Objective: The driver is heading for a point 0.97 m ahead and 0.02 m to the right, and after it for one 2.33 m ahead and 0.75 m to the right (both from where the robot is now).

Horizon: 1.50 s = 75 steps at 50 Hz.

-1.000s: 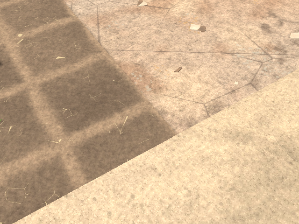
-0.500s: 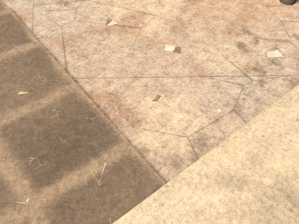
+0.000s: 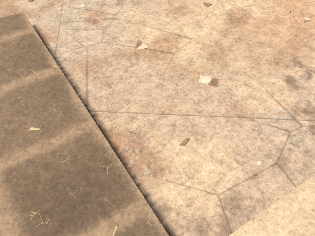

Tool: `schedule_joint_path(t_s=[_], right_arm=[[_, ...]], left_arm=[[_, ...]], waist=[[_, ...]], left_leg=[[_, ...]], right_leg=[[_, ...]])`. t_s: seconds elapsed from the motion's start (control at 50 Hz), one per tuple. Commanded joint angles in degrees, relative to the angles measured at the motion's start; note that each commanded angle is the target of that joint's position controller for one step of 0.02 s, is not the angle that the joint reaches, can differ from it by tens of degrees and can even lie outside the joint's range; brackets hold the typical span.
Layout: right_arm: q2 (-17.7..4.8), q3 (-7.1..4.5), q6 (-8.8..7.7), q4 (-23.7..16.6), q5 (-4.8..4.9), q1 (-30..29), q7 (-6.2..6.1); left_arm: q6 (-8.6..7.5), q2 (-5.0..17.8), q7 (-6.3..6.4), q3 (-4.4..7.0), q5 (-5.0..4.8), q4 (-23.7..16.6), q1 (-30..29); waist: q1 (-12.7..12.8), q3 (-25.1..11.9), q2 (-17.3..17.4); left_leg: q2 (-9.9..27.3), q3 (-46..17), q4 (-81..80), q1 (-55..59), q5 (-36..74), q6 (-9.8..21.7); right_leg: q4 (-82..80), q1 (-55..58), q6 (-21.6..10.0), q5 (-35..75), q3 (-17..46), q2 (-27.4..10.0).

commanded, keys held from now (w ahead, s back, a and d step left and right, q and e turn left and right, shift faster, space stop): w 1.00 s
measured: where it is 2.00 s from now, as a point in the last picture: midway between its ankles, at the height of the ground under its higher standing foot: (173, 160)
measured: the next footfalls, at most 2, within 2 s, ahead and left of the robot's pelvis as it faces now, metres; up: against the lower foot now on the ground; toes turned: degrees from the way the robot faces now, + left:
left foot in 0.16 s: +0.26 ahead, +0.13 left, +0.00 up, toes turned +4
right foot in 0.60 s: +0.35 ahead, -0.05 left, +0.00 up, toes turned -6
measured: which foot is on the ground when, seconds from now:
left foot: up 0.00-0.14, down 0.16-0.60, up 0.62-0.96, down 0.98-1.00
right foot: down 0.00-0.20, up 0.22-0.58, down 0.60-0.98, up 1.00-1.00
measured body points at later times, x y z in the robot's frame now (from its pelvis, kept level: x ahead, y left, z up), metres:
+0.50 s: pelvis +0.26 +0.04 +0.00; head +0.28 +0.04 +0.45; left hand +0.41 +0.30 -0.12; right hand +0.24 -0.22 -0.15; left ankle +0.22 +0.12 -0.75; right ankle +0.35 -0.08 -0.70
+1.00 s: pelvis +0.54 +0.04 -0.09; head +0.56 +0.05 +0.36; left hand +0.46 +0.30 -0.24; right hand +0.70 -0.20 -0.21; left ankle +0.60 +0.13 -0.83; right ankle +0.34 -0.04 -0.69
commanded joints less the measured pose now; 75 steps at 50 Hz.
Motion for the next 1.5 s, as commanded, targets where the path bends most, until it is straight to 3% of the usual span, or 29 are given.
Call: schedule_joint_path(t_s=[0.02, 0.04, 0.06, 0.08, 0.1, 0.12, 0.18, 0.2, 0.22, 0.3, 0.52, 0.6, 0.62, 0.66, 0.7, 0.82, 0.9, 0.96, 0.98, 1.0, 1.06, 1.08, 1.16, 1.32, 1.36, 1.4, 1.42, 1.46, 1.5], right_arm=[[-2.6, -0.65, 0.34, -3.4, 2.43, -2.9, -0.31], [0.0, 0.95, -0.20, -3.4, -2.95, -1.2, 0.89], [-2.0, -0.10, -0.48, -3.3, -3.41, -1.2, 1.01], [-6.0, -1.64, -0.20, -3.9, 2.17, -5.3, -0.05], [-4.0, -0.42, -1.32, -5.2, -2.07, -7.7, 0.05], [-5.9, -1.86, -0.70, -4.8, 1.88, -6.6, -0.81], [-7.5, -3.35, -1.68, 1.0, 1.00, 10.6, -2.18], [-11.6, -5.03, -1.98, 2.8, 0.83, 18.7, -2.76], [-12.3, -5.75, -1.28, 3.7, 2.10, 21.8, -2.81], [-4.8, -3.55, -1.21, 1.8, 1.66, 9.0, -3.33], [-7.1, -4.30, -1.64, 6.5, 0.56, 11.1, -2.20], [-10.3, -5.30, -1.84, 4.6, 2.58, -5.2, -3.34], [-4.1, -4.19, -1.84, 3.2, 2.94, -4.8, -3.94], [-2.6, -3.88, -1.69, 3.6, 3.03, 9.5, -5.51], [-5.7, -4.82, 1.22, 3.2, 0.30, 7.0, -4.63], [-1.2, -3.12, 2.89, 1.3, 1.87, -3.5, 0.39], [-3.7, -3.13, 1.73, 1.0, 0.47, -11.5, -1.51], [-5.0, -4.15, 0.59, 8.1, 0.43, 10.5, -1.92], [-5.9, -4.67, 0.11, 13.4, 0.64, 23.4, -2.14], [-9.5, -5.38, 0.06, 15.3, -0.12, 28.8, -2.22], [-5.4, -4.00, -0.20, 11.3, -1.68, 14.4, -3.63], [-0.2, -2.16, -3.49, 9.5, 4.42, 7.8, -2.46], [-2.9, -2.19, -5.93, 8.4, 3.21, -0.1, -4.74], [-1.6, -1.94, -4.36, 12.1, 4.27, 16.9, -7.00], [-2.7, -2.05, -3.48, 10.4, 3.14, 11.0, -6.02], [-1.4, -0.77, -4.75, 6.4, 4.56, 16.8, -3.16], [-7.0, -1.58, -5.73, 3.5, 5.93, 12.4, -2.35], [-3.7, -0.86, -4.39, -0.7, 6.41, 5.0, -3.22], [-7.0, -2.62, -1.11, -0.5, 4.22, 4.0, -5.11]], left_arm=[[-0.39, 10.7, 0.75, 2.54, -2.90, -2.4, -1.9], [-1.26, 5.0, -2.02, 0.33, 6.33, -2.2, -1.0], [-1.78, 6.4, -2.65, 1.26, 5.93, -2.4, -1.3], [-0.52, 9.7, -0.09, 3.00, -2.28, -1.6, -1.9], [-1.37, 6.5, -1.92, 0.74, 4.04, -1.0, 1.1], [-0.12, 10.7, 0.65, 3.18, -1.89, -0.4, 0.3], [1.54, 8.8, 2.55, 2.80, -0.87, 0.8, 3.0], [1.76, 5.1, 1.98, 1.80, -2.47, -0.4, 6.4], [1.33, 5.6, 1.72, 1.86, -2.16, -1.6, 3.8], [2.32, 7.3, 1.38, 3.14, 0.01, -4.6, -9.1], [5.41, 8.4, -0.31, 3.62, 1.45, -3.9, -11.3], [5.40, 9.3, 0.67, 5.17, 2.16, 4.3, 17.3], [4.06, 9.7, 0.37, 4.19, 1.65, 4.3, 14.3], [1.73, 12.6, 0.55, 3.43, -0.98, 2.2, 5.6], [0.34, 13.2, 1.21, 3.62, -0.39, -1.5, -7.8], [-0.15, 11.3, 1.71, 2.79, -1.37, 0.7, -4.6], [1.34, 10.6, 2.45, 3.17, 1.53, 3.0, 5.0], [2.35, 11.2, 2.66, 3.56, 0.81, 4.3, 3.0], [2.07, 9.0, 2.94, 3.80, 1.24, 4.9, -0.5], [1.29, 6.5, 2.48, 3.80, -0.22, 1.2, -7.3], [0.57, 10.3, 1.96, 4.28, -0.06, -2.0, -12.9], [0.03, 7.3, 2.56, 4.87, -8.90, -2.9, -13.5], [-1.41, 0.2, -0.21, 3.13, -1.78, -0.4, -8.8], [-1.42, 3.9, -4.05, 0.67, -3.13, -7.5, -29.9], [-1.26, 5.8, -4.18, 2.30, -1.41, -0.6, -7.1], [-0.26, 12.6, -2.80, 3.00, 0.05, 1.3, 5.0], [1.05, 12.3, -1.38, 3.41, 0.24, -2.4, 3.0], [3.43, 13.1, 1.78, 3.62, -0.37, -5.2, -8.6], [2.65, 10.7, 2.07, 2.23, -0.48, -9.5, -18.0]], waist=[[-3.2, 2.8, -6.8], [-3.0, 2.6, -6.1], [-2.8, 4.0, -5.2], [-2.6, 5.0, -5.7], [-0.6, 2.8, -3.9], [-2.0, 5.5, -6.3], [-7.0, -2.3, -1.3], [-9.1, -11.6, 9.6], [-10.8, -17.4, 13.1], [-4.9, 1.1, 0.8], [-0.9, 0.2, 1.0], [19.6, -0.1, -6.8], [15.7, 7.7, -17.7], [-1.7, 10.2, -4.1], [-6.6, 13.7, -3.8], [-4.2, 9.6, -3.2], [2.3, 10.2, -4.0], [-8.0, 0.4, -6.1], [-13.7, -3.3, -5.6], [-17.0, -2.9, 10.4], [-9.9, 5.0, -0.9], [-6.1, 2.6, 0.0], [-0.4, 3.5, -2.7], [-10.6, 8.5, -2.2], [1.5, -1.5, -3.8], [4.4, -22.1, -20.3], [7.0, -29.4, -13.9], [0.3, -21.8, 1.6], [-4.7, -8.2, 6.6]], left_leg=[[-3.4, 5.1, -2.0, 15.5, 12.0, -0.7], [-1.5, -1.3, -0.7, 11.6, 9.9, 0.9], [-1.2, -2.1, -4.8, 4.0, 9.9, 1.5], [-2.7, 4.3, -8.8, 6.8, 11.4, 2.2], [-1.9, -0.7, -8.6, 6.9, 5.2, 2.8], [-3.6, 4.7, -10.3, 7.6, 2.9, 3.0], [-6.0, 4.0, -15.0, 29.9, 0.3, 6.0], [6.7, -13.8, -18.1, 50.6, -5.9, 11.8], [13.8, -30.6, -25.8, 55.6, -17.6, 15.5], [9.2, -16.4, -31.7, 32.1, -6.0, 12.2], [6.2, -2.9, -26.6, 26.3, 5.3, 10.2], [-3.0, 4.8, 18.4, -0.2, 12.2, 5.0], [-11.8, 1.8, 40.7, -10.4, -26.6, 4.0], [-8.6, -10.4, 34.7, -12.8, -23.0, 6.7], [-3.9, -11.4, 19.8, -8.1, -13.3, 2.5], [-4.6, 1.2, -4.6, 18.9, 17.4, 3.0], [-3.6, 2.2, -7.1, 2.5, 4.9, 4.7], [-7.0, 4.7, -14.3, 32.3, -0.2, 7.0], [-1.0, -5.4, -21.9, 43.5, 13.6, 9.2], [4.3, -10.5, -21.3, 58.4, 18.6, 11.7], [10.2, -23.1, -24.3, 51.3, -10.7, 12.9], [10.3, -25.2, -25.0, 43.2, -16.8, 12.1], [-0.9, -5.8, -20.7, 2.3, -17.0, 8.3], [3.1, -3.9, 5.4, 30.9, -7.0, 5.5], [-0.7, 3.0, 29.8, 20.6, 7.3, 3.5], [-8.4, -2.3, 70.8, -18.1, -44.1, -2.1], [-5.2, -8.2, 66.5, -22.3, -40.0, -1.9], [-2.6, -5.0, 59.9, -25.6, -28.5, -2.3], [-0.1, -6.5, 45.3, -13.8, -23.1, -5.1]], right_leg=[[-4.1, -14.1, -5.3, 20.2, 3.2, -11.8], [-3.0, -14.2, -9.7, 16.7, 6.3, -15.1], [-1.4, -5.0, -10.8, 15.0, 7.0, -15.4], [-0.1, -3.8, -6.6, 17.8, 3.7, -13.1], [1.0, -2.0, -9.6, 17.0, 8.5, -16.5], [3.2, 0.7, -6.4, 23.9, 5.6, -15.4], [28.2, -1.3, -2.9, 33.3, 2.9, -11.3], [49.5, -19.9, 0.4, 14.7, -0.9, -6.9], [62.8, -30.5, 0.7, -17.0, 1.0, -1.1], [51.3, -31.1, -0.1, -9.9, 6.4, -9.3], [44.6, -18.7, 0.1, 10.2, -2.1, -7.0], [25.7, 18.0, -2.4, 1.0, -5.9, -2.3], [16.7, 12.2, -5.7, 14.1, 8.6, -12.2], [12.8, 2.0, -7.8, 31.1, 23.6, -23.2], [7.1, -13.7, -10.9, 3.3, 27.8, -23.8], [10.0, -26.7, -7.7, -3.1, 11.1, -13.5], [20.0, -0.5, -7.3, 12.4, 12.7, -15.0], [44.9, -5.7, -6.2, 38.7, 6.8, -12.4], [66.3, -12.9, -4.0, 32.2, 5.5, -10.6], [87.1, -35.2, -0.6, -22.0, 1.3, -1.4], [65.8, -52.7, 0.5, -16.9, 9.9, -7.0], [54.0, -48.6, 0.2, -7.5, 14.2, -9.1], [25.4, -8.3, 3.2, 35.2, 2.1, -4.9], [4.5, -30.6, 0.9, 35.9, 6.3, -7.6], [4.1, -3.1, -3.9, 42.2, 0.6, -4.6], [27.5, 43.9, -21.4, 77.1, 26.5, -25.7], [23.0, 45.9, -24.1, 66.4, 32.5, -28.1], [9.3, 27.2, -20.8, 21.7, 40.5, -28.9], [5.2, -3.2, -20.0, 31.4, 36.1, -25.6]])
Velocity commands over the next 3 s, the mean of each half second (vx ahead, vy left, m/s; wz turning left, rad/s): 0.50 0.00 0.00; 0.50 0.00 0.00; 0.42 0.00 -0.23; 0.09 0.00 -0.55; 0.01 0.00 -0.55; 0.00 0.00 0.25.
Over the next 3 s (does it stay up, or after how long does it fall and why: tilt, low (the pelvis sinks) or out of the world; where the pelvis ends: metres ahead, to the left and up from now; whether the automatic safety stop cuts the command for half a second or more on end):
stays up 1.04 0.00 -0.24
